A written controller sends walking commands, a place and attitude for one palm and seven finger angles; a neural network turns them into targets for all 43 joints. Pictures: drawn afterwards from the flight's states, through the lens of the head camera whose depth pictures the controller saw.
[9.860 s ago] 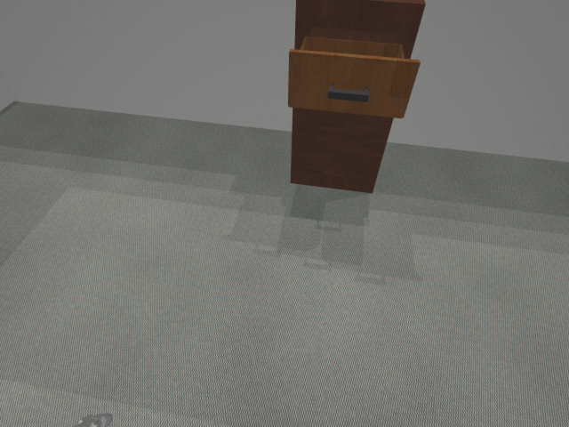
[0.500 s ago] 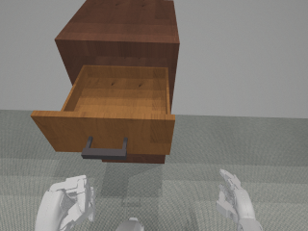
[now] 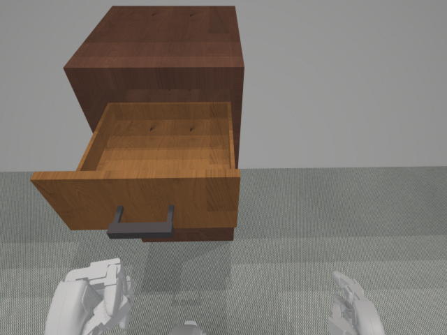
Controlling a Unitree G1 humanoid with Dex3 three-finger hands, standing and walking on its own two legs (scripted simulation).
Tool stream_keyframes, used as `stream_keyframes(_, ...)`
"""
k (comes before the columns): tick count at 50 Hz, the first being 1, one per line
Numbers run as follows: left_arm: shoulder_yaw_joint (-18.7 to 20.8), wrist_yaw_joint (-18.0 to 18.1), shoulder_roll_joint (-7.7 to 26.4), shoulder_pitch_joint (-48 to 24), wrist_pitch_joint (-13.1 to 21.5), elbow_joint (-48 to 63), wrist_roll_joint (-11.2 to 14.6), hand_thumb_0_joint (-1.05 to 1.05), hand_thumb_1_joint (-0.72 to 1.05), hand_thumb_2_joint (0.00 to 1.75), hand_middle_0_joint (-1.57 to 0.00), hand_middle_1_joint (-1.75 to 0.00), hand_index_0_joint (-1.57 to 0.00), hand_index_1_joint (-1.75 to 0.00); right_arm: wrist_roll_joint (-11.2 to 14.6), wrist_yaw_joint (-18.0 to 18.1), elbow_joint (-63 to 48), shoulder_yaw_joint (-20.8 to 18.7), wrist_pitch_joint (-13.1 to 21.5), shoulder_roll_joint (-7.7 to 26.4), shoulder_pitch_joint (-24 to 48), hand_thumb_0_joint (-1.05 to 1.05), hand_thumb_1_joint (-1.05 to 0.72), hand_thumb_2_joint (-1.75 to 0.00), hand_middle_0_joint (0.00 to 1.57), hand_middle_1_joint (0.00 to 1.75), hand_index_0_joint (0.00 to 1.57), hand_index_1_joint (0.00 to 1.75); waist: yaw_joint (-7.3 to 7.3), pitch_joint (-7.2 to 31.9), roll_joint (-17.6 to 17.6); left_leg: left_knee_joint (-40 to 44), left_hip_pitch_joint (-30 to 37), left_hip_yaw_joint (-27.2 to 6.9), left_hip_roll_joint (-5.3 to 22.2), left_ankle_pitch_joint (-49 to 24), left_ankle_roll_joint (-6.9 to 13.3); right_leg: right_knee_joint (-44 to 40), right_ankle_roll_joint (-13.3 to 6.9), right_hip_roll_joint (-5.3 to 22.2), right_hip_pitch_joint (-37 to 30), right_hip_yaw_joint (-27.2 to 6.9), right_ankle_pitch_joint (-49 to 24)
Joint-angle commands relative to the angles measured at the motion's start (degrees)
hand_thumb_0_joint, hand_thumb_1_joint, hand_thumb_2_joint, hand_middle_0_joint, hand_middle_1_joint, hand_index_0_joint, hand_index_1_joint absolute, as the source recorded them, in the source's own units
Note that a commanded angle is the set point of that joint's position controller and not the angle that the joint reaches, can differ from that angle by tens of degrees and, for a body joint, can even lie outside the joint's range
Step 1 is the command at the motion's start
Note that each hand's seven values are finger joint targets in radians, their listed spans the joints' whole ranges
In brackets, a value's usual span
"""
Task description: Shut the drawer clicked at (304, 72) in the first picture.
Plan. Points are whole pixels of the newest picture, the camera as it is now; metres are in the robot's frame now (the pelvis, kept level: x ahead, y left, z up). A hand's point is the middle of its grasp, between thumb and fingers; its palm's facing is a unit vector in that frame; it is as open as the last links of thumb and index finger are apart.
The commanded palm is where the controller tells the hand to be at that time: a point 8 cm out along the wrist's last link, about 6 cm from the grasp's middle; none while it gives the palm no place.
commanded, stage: raise the hand and make a fist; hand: left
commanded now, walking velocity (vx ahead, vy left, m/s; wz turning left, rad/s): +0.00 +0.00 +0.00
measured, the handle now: (143, 220) +0.33 +0.18 +0.01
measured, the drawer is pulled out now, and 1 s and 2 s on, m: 0.29 0.29 0.29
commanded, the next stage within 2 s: bring the fist close to the handle in 0.08 s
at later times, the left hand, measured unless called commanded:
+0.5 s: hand (135, 297) +0.17 +0.14 +0.08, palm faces +0.08 -1.00 -0.03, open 3.2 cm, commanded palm +0.14 +0.19 +0.08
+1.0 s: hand (146, 276) +0.22 +0.15 +0.03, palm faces +0.06 -1.00 -0.01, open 3.2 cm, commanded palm +0.20 +0.20 +0.03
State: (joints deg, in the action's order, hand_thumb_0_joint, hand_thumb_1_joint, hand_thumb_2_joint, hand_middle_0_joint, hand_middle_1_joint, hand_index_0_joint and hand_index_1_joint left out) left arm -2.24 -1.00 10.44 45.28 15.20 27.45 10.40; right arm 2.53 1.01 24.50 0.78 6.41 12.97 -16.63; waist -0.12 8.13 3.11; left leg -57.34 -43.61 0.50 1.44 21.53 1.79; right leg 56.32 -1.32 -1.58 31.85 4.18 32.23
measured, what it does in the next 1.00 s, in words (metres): stands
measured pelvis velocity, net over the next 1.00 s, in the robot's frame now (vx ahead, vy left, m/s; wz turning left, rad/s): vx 0.00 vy -0.01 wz -0.01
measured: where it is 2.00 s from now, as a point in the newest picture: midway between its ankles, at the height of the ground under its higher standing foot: outside the picture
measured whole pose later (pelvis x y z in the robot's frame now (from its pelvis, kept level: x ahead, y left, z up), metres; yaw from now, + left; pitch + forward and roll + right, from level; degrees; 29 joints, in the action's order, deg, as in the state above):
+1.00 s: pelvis +0.00 -0.01 -0.03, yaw -1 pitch +15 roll -2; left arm 1.9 -3.6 9.6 28.8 23.5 7.5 11.4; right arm 0.8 1.3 28.2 0.4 4.6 12.7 -13.1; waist -1.1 9.6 2.0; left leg -65.4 -56.1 -0.2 2.4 24.5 0.9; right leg 65.0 -2.3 -2.4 44.3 4.7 35.9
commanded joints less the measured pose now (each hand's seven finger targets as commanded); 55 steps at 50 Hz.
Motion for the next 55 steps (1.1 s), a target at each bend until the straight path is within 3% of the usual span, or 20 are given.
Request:
stream_keyframes(1, 2.68, -1.36, 2.96, 2.87, 4.93, 12.85, 1.39, 0.0, 0.9, 0.9, -1.4, -1.6, -1.4, -1.6, 0.48, 0.56, -10.45, -2.81, 4.31, 5.39, 7.52, 0.0, -0.9, -0.9, 0.2, 0.3, 0.2, 0.3, 0.42, 3.0, -1.33, 9.38, 12.33, -2.6, -0.22, -1.92, 1.0, -11.72, 0.6, -0.3, 6.61, -0.32, -7.15)
stream_keyframes(6, 2.41, -2.28, 2.94, 1.1, 4.42, 11.68, 1.4, 0.0, 0.9, 0.9, -1.4, -1.6, -1.4, -1.6, 0.46, 0.93, -10.11, -2.77, 4.37, 5.38, 7.59, 0.0, -0.9, -0.9, 0.2, 0.3, 0.2, 0.3, -0.19, 1.89, -2.52, 9.01, 12.25, -2.58, -0.42, -2.15, 1.25, -12.66, 1.0, -0.08, 6.78, -1.07, -7.88)
stream_keyframes(7, 5.2, -2.07, 4.89, 2.01, 4.21, 10.62, 1.33, 0.0, 0.9, 0.9, -1.4, -1.6, -1.4, -1.6, 0.46, 1.17, -9.36, -3.1, 4.04, 5.31, 7.68, 0.0, -0.9, -0.9, 0.2, 0.3, 0.2, 0.3, 0.35, 2.26, -3.12, 8.79, 12.07, -2.5, -0.43, -3.0, 1.25, -13.02, 1.01, -0.07, 5.77, -1.46, -9.02)
stream_keyframes(9, 4.74, -2.75, 3.81, 3.11, 4.26, 11.11, 1.74, 0.0, 0.9, 0.9, -1.4, -1.6, -1.4, -1.6, 0.54, 1.09, -9.72, -3.02, 3.71, 4.9, 7.83, 0.0, -0.9, -0.9, 0.2, 0.3, 0.2, 0.3, 0.66, 3.25, -2.71, 8.53, 12.66, -1.93, -0.61, -5.16, 1.25, -12.54, 1.09, 0.12, 4.76, -1.48, -12.14)
stream_keyframes(10, 5.53, -3.02, 3.96, 2.7, 4.33, 9.39, 1.99, 0.0, 0.9, 0.9, -1.4, -1.6, -1.4, -1.6, 0.49, 1.17, -9.19, -3.16, 3.5, 4.88, 7.71, 0.0, -0.9, -0.9, 0.2, 0.3, 0.2, 0.3, 0.35, 3.11, -4.44, 8.09, 12.26, -1.9, -0.66, -5.78, 1.2, -12.44, 1.28, 0.12, 4.6, -1.57, -13.44)
stream_keyframes(12, 6.68, -3.49, 4.28, 2.27, 4.85, 7.25, 2.11, 0.0, 0.9, 0.9, -1.4, -1.6, -1.4, -1.6, 0.43, 1.34, -8.43, -3.36, 3.13, 4.89, 7.96, 0.0, -0.9, -0.9, 0.2, 0.3, 0.2, 0.3, 0.36, 2.0, -3.83, 7.42, 11.77, -1.9, -0.71, -6.66, 1.18, -12.47, 1.46, 0.15, 4.95, -1.96, -15.41)
stream_keyframes(14, 4.29, -4.49, 2.29, 1.05, 5.84, 6.87, 2.43, 0.0, 0.9, 0.9, -1.4, -1.6, -1.4, -1.6, 0.28, 1.11, -8.78, -3.11, 3.25, 5.02, 7.88, 0.0, -0.9, -0.9, 0.2, 0.3, 0.2, 0.3, -0.21, 2.19, -3.66, 6.85, 11.46, -1.9, -0.95, -7.04, 1.2, -11.73, 1.63, 0.34, 5.67, -1.96, -16.64)
stream_keyframes(17, 7.51, -5.45, 5.15, -1.45, 7.69, 5.08, 2.69, 0.0, 0.9, 0.9, -1.4, -1.6, -1.4, -1.6, -0.02, 1.46, -7.59, -3.46, 2.97, 5.35, 7.54, 0.0, -0.9, -0.9, 0.2, 0.3, 0.2, 0.3, -0.29, 2.9, -4.14, 5.4, 10.19, -2.04, -1.05, -7.74, 1.14, -11.34, 1.91, 0.58, 5.48, -3.24, -18.78)
stream_keyframes(21, 7.44, -6.84, 4.42, -2.49, 9.72, 3.61, 3.49, 0.0, 0.9, 0.9, -1.4, -1.6, -1.4, -1.6, -0.13, 1.43, -7.48, -3.47, 2.99, 5.22, 7.69, 0.0, -0.9, -0.9, 0.2, 0.3, 0.2, 0.3, -0.33, 5.26, -2.35, 4.07, 9.65, -1.91, -1.1, -8.55, 1.04, -9.92, 2.11, 1.04, 5.97, -3.64, -20.74)
stream_keyframes(22, 9.18, -6.69, 5.72, -3.02, 9.78, 2.21, 3.48, 0.0, 0.9, 0.9, -1.4, -1.6, -1.4, -1.6, -0.14, 1.56, -6.95, -3.66, 2.68, 5.25, 7.64, 0.0, -0.9, -0.9, 0.2, 0.3, 0.2, 0.3, -0.24, 4.77, -3.48, 3.7, 8.94, -2.01, -1.07, -8.31, 1.06, -10.26, 2.23, 0.96, 5.93, -4.09, -20.57)
stream_keyframes(23, 8.22, -7.01, 4.39, -3.28, 10.11, 1.55, 3.53, 0.0, 0.9, 0.9, -1.4, -1.6, -1.4, -1.6, -0.21, 1.62, -7.0, -3.66, 2.68, 5.36, 7.67, 0.0, -0.9, -0.9, 0.2, 0.3, 0.2, 0.3, -0.5, 5.4, -3.64, 3.28, 9.21, -1.8, -1.06, -8.57, 1.06, -9.89, 2.39, 1.12, 6.33, -4.22, -21.45)
stream_keyframes(25, 7.42, -7.41, 3.83, -4.47, 10.5, 0.87, 3.85, 0.0, 0.9, 0.9, -1.4, -1.6, -1.4, -1.6, -0.21, 1.53, -7.1, -3.58, 2.7, 5.5, 7.84, 0.0, -0.9, -0.9, 0.2, 0.3, 0.2, 0.3, -0.53, 5.77, -2.27, 3.07, 8.54, -1.94, -1.09, -7.94, 0.97, -9.5, 2.25, 1.13, 7.04, -4.16, -20.2)
stream_keyframes(27, 8.72, -7.15, 4.96, -5.48, 10.23, -1.42, 3.6, 0.0, 0.9, 0.9, -1.4, -1.6, -1.4, -1.6, -0.31, 1.77, -6.54, -3.71, 2.33, 5.63, 7.92, 0.0, -0.9, -0.9, 0.2, 0.3, 0.2, 0.3, -0.68, 5.32, -4.06, 2.55, 7.33, -2.12, -0.94, -7.36, 1.06, -9.62, 2.46, 1.09, 7.4, -4.66, -19.29)
stream_keyframes(34, 8.34, -6.22, 4.11, -9.39, 11.18, -3.69, 3.33, 0.0, 0.9, 0.9, -1.4, -1.6, -1.4, -1.6, -0.67, 1.75, -6.19, -3.78, 1.9, 5.71, 7.86, 0.0, -0.9, -0.9, 0.2, 0.3, 0.2, 0.3, -0.63, 7.95, -2.79, 1.5, 6.44, -1.96, -0.68, -7.98, 0.86, -7.2, 1.9, 0.82, 8.78, -3.93, -18.83)
stream_keyframes(37, 8.95, -5.38, 4.82, -11.85, 11.62, -6.29, 2.82, 0.0, 0.9, 0.9, -1.4, -1.6, -1.4, -1.6, -0.93, 1.8, -5.66, -3.75, 1.77, 6.16, 8.19, 0.0, -0.9, -0.9, 0.2, 0.3, 0.2, 0.3, -1.0, 6.64, -3.4, 0.69, 4.23, -2.29, -0.41, -5.73, 0.87, -6.92, 1.76, 0.45, 11.36, -4.2, -14.48)
stream_keyframes(39, 7.33, -4.96, 3.55, -13.82, 12.06, -6.24, 2.57, 0.0, 0.9, 0.9, -1.4, -1.6, -1.4, -1.6, -1.12, 1.57, -5.95, -3.54, 1.94, 6.2, 8.05, 0.0, -0.9, -0.9, 0.2, 0.3, 0.2, 0.3, -1.06, 7.67, -2.37, 0.7, 4.22, -2.32, -0.4, -5.1, 0.75, -5.84, 1.21, 0.28, 12.47, -3.47, -12.4)
stream_keyframes(42, 9.23, -3.96, 5.37, -14.89, 12.45, -7.12, 2.2, 0.0, 0.9, 0.9, -1.4, -1.6, -1.4, -1.6, -1.35, 1.53, -5.37, -3.77, 1.91, 6.5, 7.87, 0.0, -0.9, -0.9, 0.2, 0.3, 0.2, 0.3, -0.56, 10.17, -1.93, 0.17, 4.15, -2.49, -0.17, -5.54, 0.75, -4.61, 0.95, -0.09, 12.87, -3.09, -12.32)
stream_keyframes(44, 7.14, -3.72, 3.32, -14.16, 12.55, -6.36, 2.15, 0.0, 0.9, 0.9, -1.4, -1.6, -1.4, -1.6, -1.34, 1.14, -5.85, -3.66, 1.99, 6.28, 7.8, 0.0, -0.9, -0.9, 0.2, 0.3, 0.2, 0.3, -0.45, 12.15, -0.79, 0.18, 5.41, -2.39, -0.15, -6.86, 0.66, -3.51, 0.76, -0.15, 12.99, -2.34, -13.86)
stream_keyframes(49, 4.92, -2.21, 2.37, -19.02, 12.53, -8.14, 0.71, 0.0, 0.9, 0.9, -1.4, -1.6, -1.4, -1.6, -1.76, 0.93, -5.79, -3.37, 1.47, 6.77, 7.96, 0.0, -0.9, -0.9, 0.2, 0.3, 0.2, 0.3, -1.79, 10.32, -1.43, -0.65, 3.67, -3.18, 0.18, -4.05, 0.55, -2.13, 0.58, -0.39, 17.3, -1.51, -10.25)
stream_keyframes(55, 5.21, -0.28, 3.0, -23.14, 13.23, -10.77, -0.58, 0.0, 0.9, 0.9, -1.4, -1.6, -1.4, -1.6, -2.24, 0.49, -5.59, -3.18, 1.06, 7.08, 7.39, 0.0, -0.9, -0.9, 0.2, 0.3, 0.2, 0.3, -1.76, 12.41, -0.88, -1.97, 2.59, -3.64, 0.31, -2.66, 0.26, -0.14, 0.15, -0.53, 19.71, -1.19, -8.18)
